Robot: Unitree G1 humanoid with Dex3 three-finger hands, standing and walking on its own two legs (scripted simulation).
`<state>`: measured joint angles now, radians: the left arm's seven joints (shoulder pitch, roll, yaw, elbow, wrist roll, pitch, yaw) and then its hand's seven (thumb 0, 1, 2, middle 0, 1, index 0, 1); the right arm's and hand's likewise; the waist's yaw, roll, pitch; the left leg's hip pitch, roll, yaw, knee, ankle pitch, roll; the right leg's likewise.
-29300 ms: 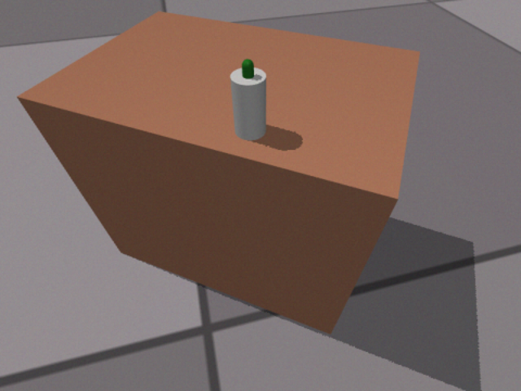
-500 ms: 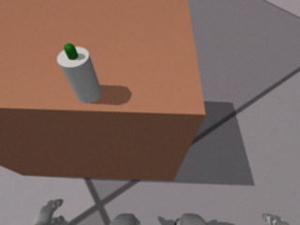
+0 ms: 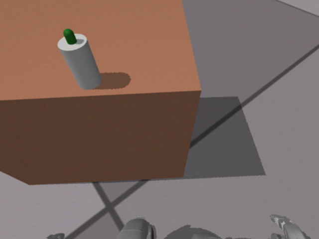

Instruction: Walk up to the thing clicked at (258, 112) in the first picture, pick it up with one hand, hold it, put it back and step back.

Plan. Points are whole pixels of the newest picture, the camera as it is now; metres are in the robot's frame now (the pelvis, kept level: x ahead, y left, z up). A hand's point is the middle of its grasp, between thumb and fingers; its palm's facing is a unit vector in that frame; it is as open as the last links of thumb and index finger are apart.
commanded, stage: step back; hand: left
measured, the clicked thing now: (79, 58) +0.54 +0.24 +0.13
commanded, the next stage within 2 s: none
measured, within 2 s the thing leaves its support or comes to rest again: neither
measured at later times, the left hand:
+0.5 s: hand out of the picture -0.03 +0.28 -0.14, palm faces +0.07 -0.93 -0.36, open 7.4 cm
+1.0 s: hand out of the picture -0.20 +0.26 -0.13, palm faces +0.06 -0.90 -0.43, open 7.4 cm
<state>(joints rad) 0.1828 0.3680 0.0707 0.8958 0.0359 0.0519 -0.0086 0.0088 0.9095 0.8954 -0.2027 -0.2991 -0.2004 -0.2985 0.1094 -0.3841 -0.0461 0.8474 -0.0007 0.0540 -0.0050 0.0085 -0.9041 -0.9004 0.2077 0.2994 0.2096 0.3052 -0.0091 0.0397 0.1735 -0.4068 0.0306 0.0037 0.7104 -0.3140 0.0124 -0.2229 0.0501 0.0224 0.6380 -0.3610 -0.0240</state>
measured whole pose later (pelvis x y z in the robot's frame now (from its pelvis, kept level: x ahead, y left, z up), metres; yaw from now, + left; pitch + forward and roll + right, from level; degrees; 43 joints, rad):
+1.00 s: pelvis -0.30 -0.03 +0.00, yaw +6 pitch -2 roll +0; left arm 0.14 0.39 0.06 0.78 0.04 0.05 0.02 0.01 0.90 0.90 -0.21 -0.30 -0.20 -0.30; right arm 0.19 -0.40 -0.05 0.86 -0.01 0.05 -0.01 0.01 -0.91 -0.90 0.20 0.30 0.21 0.30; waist 0.00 0.01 0.17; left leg -0.28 -0.04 -0.04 0.73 -0.44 -0.01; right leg -0.38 -0.04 -0.01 0.70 -0.28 0.01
